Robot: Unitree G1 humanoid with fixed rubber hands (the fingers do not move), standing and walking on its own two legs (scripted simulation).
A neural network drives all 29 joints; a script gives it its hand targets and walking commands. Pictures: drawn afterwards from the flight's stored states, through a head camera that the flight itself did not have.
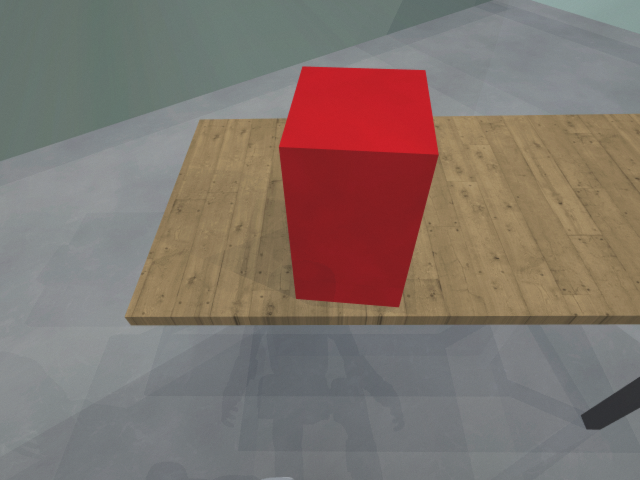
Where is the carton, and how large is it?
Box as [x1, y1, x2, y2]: [279, 66, 438, 306]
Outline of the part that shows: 302,66 279,145 296,298 398,306 438,154 425,71 403,69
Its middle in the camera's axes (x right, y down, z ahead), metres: +0.05 -0.07 +0.57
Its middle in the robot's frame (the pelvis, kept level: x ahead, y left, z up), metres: +0.48 -0.02 +0.09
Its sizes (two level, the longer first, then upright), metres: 0.186 0.165 0.293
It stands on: a table, 0.70 m high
